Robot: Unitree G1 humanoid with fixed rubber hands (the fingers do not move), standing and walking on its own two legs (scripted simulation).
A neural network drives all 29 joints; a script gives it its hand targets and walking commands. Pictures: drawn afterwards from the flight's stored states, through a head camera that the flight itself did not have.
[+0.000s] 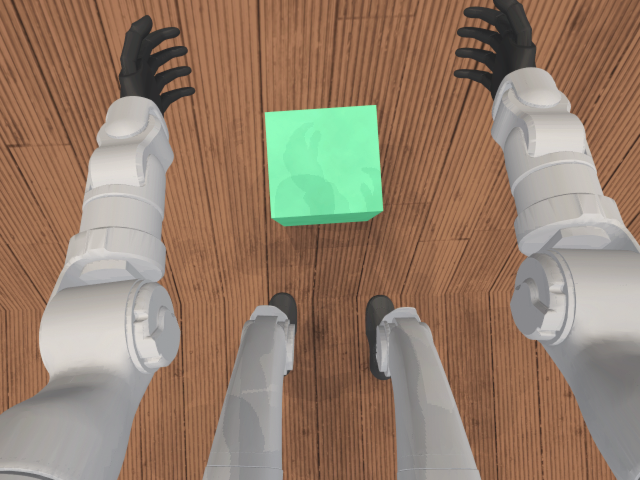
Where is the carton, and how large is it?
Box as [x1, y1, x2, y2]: [265, 105, 382, 225]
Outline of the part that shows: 375,105 265,112 271,217 283,225 367,220 382,210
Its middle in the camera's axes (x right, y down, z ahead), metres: +0.01 -0.15 +0.85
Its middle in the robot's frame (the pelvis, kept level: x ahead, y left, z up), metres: +0.51 +0.02 -0.52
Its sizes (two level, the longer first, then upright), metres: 0.210 0.200 0.250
